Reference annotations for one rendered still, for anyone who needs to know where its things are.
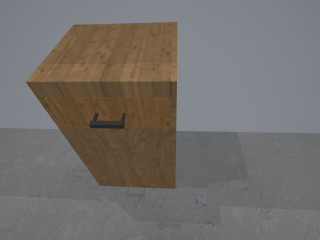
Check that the handle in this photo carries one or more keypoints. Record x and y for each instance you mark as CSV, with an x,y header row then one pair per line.
x,y
104,124

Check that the drawer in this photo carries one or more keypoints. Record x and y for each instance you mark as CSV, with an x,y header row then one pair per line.
x,y
142,112

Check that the cabinet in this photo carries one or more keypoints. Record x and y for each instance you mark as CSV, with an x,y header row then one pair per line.
x,y
118,60

